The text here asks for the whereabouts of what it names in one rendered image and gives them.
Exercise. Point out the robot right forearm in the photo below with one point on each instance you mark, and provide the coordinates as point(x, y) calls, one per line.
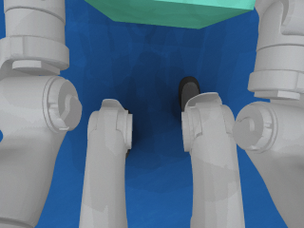
point(279, 67)

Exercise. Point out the robot left forearm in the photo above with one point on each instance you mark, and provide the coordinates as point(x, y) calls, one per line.
point(35, 42)

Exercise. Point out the carton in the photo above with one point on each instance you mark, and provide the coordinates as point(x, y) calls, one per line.
point(189, 14)

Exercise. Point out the left robot thigh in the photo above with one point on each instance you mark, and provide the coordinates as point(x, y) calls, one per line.
point(103, 200)

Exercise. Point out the robot left upper arm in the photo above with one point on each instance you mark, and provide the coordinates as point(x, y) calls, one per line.
point(36, 112)

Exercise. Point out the robot right upper arm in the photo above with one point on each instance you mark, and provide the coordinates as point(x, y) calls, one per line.
point(272, 136)

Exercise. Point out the robot left shin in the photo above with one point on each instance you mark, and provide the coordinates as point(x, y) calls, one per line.
point(93, 119)

